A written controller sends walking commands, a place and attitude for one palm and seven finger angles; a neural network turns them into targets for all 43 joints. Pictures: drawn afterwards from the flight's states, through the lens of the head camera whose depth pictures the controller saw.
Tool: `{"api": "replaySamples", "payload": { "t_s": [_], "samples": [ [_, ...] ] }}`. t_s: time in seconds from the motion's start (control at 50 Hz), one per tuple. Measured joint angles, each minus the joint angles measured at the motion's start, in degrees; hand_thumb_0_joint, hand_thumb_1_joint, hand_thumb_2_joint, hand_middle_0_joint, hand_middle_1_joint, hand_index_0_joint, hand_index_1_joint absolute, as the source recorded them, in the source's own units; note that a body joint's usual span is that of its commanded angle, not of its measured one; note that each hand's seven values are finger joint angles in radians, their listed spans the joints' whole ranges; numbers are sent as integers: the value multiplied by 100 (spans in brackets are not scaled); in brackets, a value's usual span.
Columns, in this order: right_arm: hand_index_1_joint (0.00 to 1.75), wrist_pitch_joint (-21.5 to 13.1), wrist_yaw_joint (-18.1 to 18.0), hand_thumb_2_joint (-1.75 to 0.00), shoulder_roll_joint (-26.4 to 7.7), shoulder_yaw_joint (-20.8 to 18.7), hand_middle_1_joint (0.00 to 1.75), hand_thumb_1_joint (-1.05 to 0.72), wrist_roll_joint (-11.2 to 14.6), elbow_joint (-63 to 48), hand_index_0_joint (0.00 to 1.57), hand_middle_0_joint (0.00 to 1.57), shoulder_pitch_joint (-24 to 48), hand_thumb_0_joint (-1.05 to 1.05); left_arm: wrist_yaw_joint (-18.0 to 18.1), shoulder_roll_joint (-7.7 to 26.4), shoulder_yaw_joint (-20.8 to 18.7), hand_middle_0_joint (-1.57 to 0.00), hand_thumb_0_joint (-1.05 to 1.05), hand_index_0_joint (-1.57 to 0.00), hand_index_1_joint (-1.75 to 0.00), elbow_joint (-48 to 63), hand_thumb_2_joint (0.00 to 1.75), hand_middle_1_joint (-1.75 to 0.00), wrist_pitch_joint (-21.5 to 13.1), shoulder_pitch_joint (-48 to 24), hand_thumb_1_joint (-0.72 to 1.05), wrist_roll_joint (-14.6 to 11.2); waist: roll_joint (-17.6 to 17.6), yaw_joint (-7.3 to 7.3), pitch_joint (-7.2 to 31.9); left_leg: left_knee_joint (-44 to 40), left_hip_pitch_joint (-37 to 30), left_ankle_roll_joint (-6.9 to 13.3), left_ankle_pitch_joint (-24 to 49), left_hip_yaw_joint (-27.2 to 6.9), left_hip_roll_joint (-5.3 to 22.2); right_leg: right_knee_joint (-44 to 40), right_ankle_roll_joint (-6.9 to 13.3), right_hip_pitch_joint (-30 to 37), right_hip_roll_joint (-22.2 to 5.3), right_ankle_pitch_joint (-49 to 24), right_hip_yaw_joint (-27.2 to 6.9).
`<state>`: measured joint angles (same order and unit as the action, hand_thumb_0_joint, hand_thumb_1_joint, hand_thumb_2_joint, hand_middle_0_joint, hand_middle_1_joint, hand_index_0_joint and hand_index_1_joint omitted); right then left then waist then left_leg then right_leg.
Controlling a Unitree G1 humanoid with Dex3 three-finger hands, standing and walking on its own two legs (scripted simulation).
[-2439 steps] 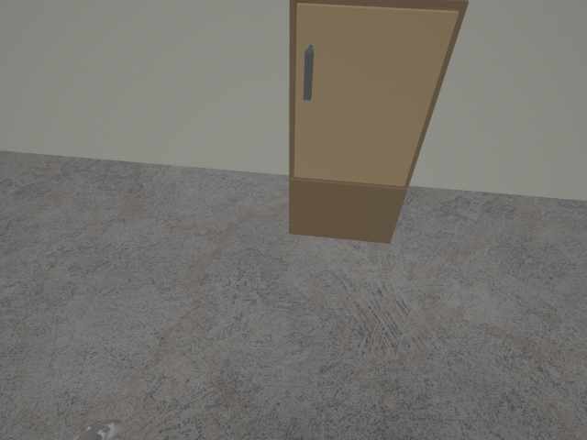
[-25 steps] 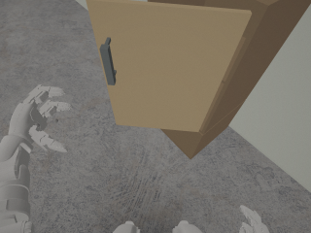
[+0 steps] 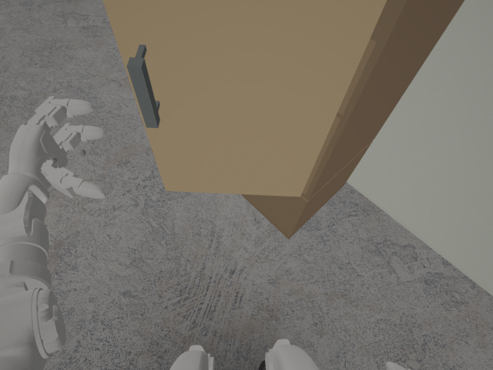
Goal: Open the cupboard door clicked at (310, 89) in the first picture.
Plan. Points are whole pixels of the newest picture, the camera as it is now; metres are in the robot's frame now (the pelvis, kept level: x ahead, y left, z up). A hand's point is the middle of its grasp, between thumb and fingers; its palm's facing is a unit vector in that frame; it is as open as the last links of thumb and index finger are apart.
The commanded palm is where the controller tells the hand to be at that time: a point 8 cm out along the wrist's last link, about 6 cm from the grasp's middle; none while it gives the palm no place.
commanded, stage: move the hooked fingers beside the handle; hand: left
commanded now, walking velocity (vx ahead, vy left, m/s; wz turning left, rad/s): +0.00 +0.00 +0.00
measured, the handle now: (147, 88) +0.59 +0.18 +0.07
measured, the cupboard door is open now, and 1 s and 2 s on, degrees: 45 45 44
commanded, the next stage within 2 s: slide the fingers in behind the handle in 1.82 s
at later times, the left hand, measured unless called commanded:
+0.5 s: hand (110, 112) +0.52 +0.23 +0.07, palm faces -0.04 -1.00 +0.00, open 14.0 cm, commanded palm +0.51 +0.28 +0.07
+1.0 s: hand (109, 107) +0.53 +0.24 +0.08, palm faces -0.05 -1.00 +0.00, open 14.0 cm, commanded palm +0.52 +0.27 +0.07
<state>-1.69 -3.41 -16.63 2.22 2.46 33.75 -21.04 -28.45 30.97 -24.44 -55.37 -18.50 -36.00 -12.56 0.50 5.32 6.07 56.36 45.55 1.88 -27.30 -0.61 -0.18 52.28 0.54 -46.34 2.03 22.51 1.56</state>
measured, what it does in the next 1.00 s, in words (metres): stands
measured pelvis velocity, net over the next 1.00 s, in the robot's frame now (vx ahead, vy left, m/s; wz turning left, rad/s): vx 0.01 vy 0.02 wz -0.04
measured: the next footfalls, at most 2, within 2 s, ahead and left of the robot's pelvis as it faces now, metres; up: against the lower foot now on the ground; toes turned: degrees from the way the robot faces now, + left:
none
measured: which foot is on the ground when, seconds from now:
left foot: down 0.00-1.00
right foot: down 0.00-1.00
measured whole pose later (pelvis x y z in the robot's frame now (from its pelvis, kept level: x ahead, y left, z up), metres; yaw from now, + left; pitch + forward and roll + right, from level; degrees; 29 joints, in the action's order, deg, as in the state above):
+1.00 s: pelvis +0.01 +0.02 -0.01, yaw -2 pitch +23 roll -5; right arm 6.3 -0.1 -15.4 3.3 -0.4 33.7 -27.0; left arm -22.6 36.6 -26.4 -65.7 -18.2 -52.3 -5.8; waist 1.7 11.2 6.3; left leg 59.1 53.4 3.0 -29.1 -0.8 1.1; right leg 51.3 -0.7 -52.7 3.3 22.1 1.7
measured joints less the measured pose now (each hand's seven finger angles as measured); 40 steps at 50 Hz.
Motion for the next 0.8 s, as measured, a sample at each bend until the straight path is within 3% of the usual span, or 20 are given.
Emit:
{"api": "replaySamples", "payload": {
  "t_s": [0.28,0.4,0.64,0.8],
  "samples": [
    [30,205,51,-90,-1,66,30,-90,-97,123,21,21,-27,0,239,355,9,-30,-1,-30,-120,-954,30,-120,-225,-1233,-50,382,-2,278,-89,324,589,31,-51,-41,6,214,-35,-528,4,4,50],
    [30,296,66,-90,-11,126,30,-90,-144,143,21,21,-139,0,379,603,-20,-30,-1,-30,-120,-1444,30,-120,-33,-1812,-50,575,33,484,-99,423,833,57,-82,-41,15,269,-59,-755,13,10,52],
    [30,531,160,-90,1,192,30,-90,-255,92,21,21,-450,0,514,1099,-265,-30,-1,-30,-120,-1762,30,-120,20,-2384,-50,849,98,784,-127,531,1142,93,-169,-16,92,261,-97,-1037,92,8,25],
    [30,658,224,-90,29,181,30,-90,-317,11,21,21,-589,0,487,1161,-399,-30,-1,-29,-120,-1559,30,-120,69,-2301,-50,884,119,825,-105,485,1197,110,-184,11,131,150,-119,-1078,132,-27,-6]
  ]
}}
